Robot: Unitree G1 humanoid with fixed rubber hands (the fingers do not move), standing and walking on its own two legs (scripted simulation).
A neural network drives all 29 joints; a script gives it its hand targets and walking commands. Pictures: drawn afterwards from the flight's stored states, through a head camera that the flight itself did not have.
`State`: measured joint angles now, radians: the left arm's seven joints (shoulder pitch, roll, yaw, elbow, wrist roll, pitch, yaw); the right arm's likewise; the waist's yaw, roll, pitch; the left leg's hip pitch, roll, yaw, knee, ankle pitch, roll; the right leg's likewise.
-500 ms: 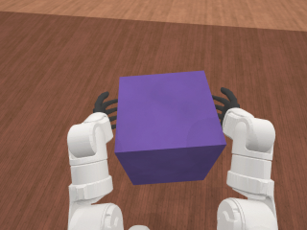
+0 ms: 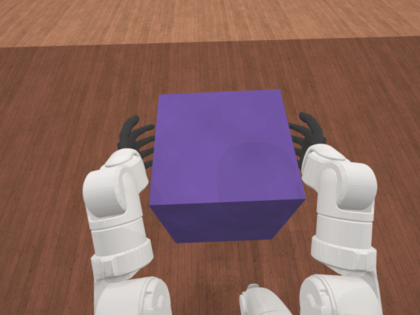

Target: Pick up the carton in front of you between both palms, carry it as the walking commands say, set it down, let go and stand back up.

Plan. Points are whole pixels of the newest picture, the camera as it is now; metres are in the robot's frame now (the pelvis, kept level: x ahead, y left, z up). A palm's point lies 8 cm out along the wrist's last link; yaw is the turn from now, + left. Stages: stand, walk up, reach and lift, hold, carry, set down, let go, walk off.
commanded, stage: carry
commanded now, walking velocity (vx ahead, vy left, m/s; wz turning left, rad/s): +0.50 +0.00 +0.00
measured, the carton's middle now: (221, 175) +0.36 -0.03 +0.06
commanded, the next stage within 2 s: none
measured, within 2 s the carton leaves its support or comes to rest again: neither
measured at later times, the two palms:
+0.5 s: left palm (107, 55) +0.62 +0.18 +0.19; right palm (244, 46) +0.63 -0.12 +0.18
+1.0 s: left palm (113, 33) +0.71 +0.18 +0.19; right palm (238, 22) +0.72 -0.12 +0.20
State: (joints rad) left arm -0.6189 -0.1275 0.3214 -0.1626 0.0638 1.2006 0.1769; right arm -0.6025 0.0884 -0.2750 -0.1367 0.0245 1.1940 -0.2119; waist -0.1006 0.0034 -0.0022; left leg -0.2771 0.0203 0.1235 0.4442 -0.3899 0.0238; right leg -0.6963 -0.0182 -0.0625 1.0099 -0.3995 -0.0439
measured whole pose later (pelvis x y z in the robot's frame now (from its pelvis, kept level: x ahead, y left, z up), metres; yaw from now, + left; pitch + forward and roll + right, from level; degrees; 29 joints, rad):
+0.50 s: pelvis +0.28 +0.01 +0.02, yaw +1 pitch +2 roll +2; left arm -0.66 -0.06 0.28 -0.12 -0.02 1.20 0.20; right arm -0.64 0.11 -0.31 -0.13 -0.04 1.18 -0.18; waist 0.04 -0.04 -0.02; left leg -0.58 -0.03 0.14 0.69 -0.29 0.06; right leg -0.24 -0.08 -0.08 0.70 -0.57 0.00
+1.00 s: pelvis +0.38 +0.03 +0.05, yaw -1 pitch +1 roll +0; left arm -0.58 -0.11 0.30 0.02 0.08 1.20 0.16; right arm -0.62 0.11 -0.33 0.07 -0.06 1.20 -0.16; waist 0.01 -0.01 -0.11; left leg -0.30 -0.02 0.14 0.56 -0.44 0.06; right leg -0.23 0.00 -0.06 0.53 -0.47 -0.02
